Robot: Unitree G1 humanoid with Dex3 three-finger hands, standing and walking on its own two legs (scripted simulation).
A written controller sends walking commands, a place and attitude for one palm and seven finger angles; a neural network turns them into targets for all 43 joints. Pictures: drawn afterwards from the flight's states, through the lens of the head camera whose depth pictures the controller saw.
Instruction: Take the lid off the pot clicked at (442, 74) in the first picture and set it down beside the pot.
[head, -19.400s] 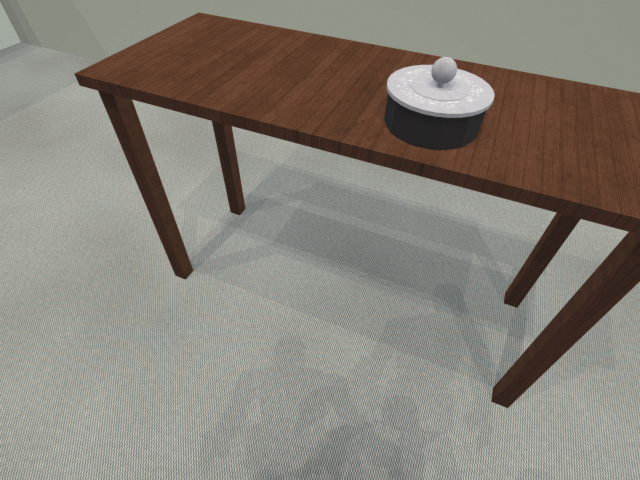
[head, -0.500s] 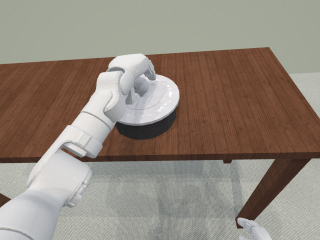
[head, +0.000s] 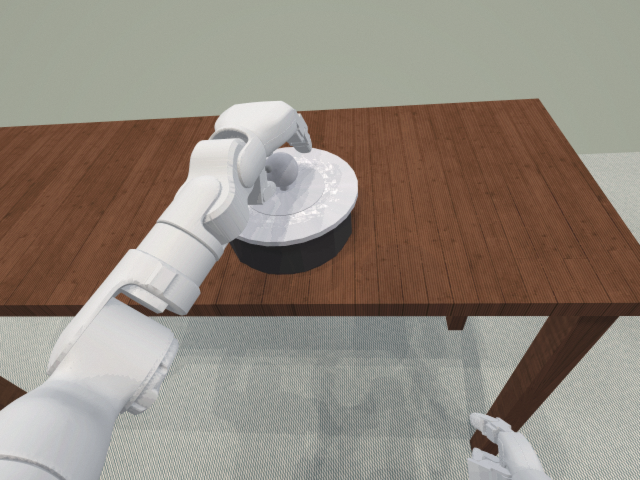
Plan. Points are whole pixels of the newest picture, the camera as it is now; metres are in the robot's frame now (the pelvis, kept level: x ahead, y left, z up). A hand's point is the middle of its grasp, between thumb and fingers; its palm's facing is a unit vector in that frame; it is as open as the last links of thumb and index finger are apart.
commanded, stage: close the fingers and squeeze the knob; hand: left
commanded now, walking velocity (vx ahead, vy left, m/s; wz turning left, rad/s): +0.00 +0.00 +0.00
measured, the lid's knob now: (281, 169) +0.47 +0.06 +0.17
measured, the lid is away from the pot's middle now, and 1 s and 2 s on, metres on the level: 0.01 0.00 0.02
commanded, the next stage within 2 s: lift the lid straight up in 1.12 s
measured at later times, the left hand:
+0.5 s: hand (268, 175) +0.44 +0.07 +0.18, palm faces -0.22 -0.06 -0.97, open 8.7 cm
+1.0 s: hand (265, 173) +0.45 +0.08 +0.18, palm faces -0.22 -0.08 -0.97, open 8.1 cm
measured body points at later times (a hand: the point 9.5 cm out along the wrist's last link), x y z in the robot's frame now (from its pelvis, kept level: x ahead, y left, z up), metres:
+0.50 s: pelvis +0.00 +0.00 +0.00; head +0.01 -0.04 +0.45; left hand +0.45 +0.07 +0.23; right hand +0.16 -0.24 -0.12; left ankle +0.00 +0.09 -0.74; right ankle +0.00 -0.10 -0.74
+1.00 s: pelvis +0.01 +0.01 +0.00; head +0.01 -0.03 +0.45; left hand +0.45 +0.08 +0.23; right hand +0.17 -0.23 -0.12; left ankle +0.00 +0.09 -0.74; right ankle +0.00 -0.10 -0.74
